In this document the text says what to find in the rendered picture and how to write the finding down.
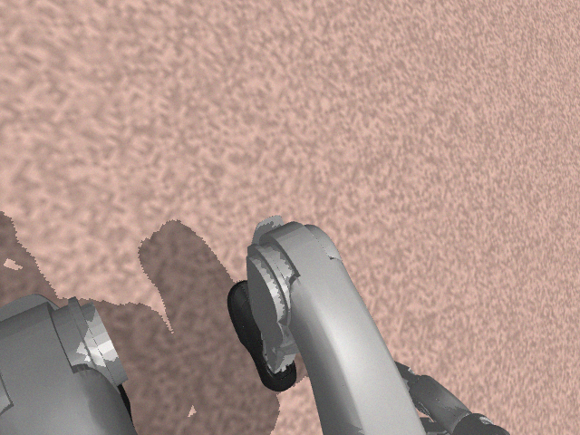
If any right robot foot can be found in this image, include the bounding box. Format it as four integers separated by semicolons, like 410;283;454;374
227;280;296;392

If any right robot arm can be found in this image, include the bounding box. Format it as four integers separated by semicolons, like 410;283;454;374
452;413;510;435

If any left robot foot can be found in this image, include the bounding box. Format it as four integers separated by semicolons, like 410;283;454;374
118;384;134;426

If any right robot hand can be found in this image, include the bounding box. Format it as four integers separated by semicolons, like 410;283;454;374
395;362;472;435

